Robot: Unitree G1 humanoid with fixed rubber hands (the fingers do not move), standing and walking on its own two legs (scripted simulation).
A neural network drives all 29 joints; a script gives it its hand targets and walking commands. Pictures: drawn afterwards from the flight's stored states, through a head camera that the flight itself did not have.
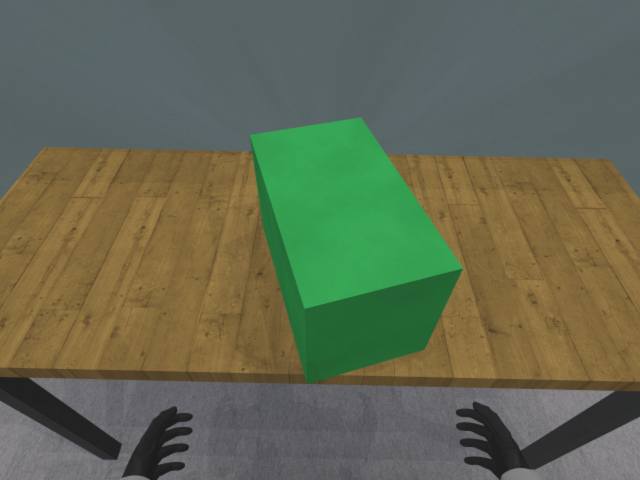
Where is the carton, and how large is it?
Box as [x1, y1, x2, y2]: [250, 118, 462, 383]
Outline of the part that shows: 361,118 354,118 250,135 262,223 307,383 424,349 462,269 462,267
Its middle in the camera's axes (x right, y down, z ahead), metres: +0.02 +0.00 +0.58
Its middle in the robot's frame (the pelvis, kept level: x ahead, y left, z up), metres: +0.43 -0.02 +0.04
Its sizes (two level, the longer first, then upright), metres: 0.311 0.178 0.197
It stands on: a table, 0.71 m high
